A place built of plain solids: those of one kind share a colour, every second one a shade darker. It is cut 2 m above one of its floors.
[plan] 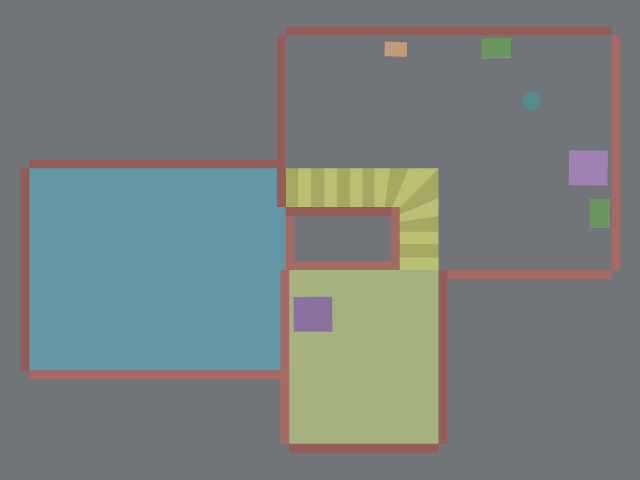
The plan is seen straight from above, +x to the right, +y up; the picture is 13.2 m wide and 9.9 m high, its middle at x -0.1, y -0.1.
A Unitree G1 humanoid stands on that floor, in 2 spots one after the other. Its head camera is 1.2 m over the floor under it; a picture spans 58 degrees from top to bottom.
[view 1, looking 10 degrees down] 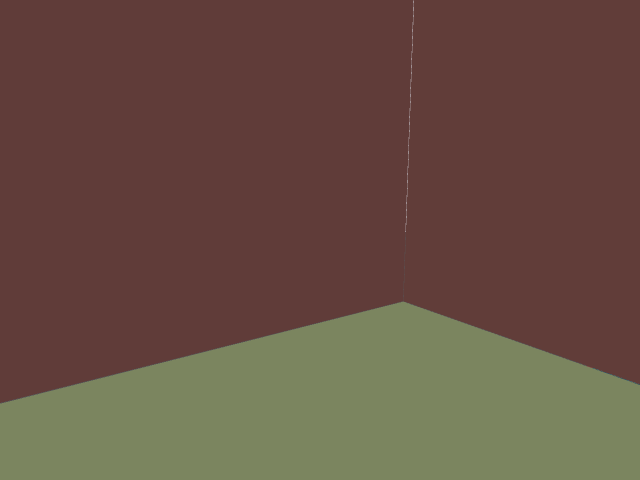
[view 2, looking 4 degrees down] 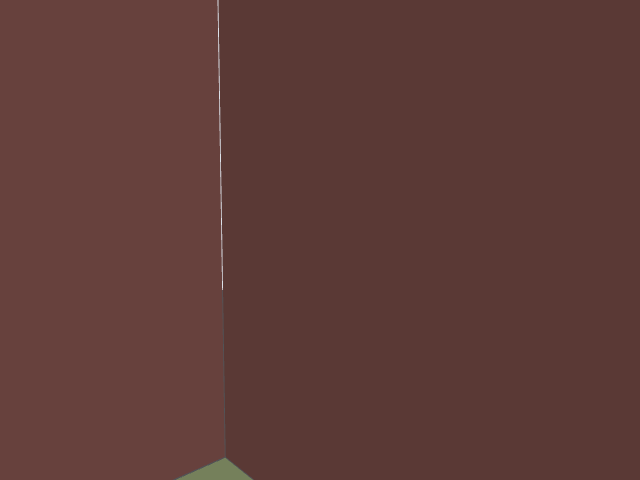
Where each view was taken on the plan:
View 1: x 1.97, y -1.72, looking -125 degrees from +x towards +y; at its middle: wall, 3.21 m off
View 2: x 0.55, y -3.26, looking -43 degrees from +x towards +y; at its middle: wall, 1.54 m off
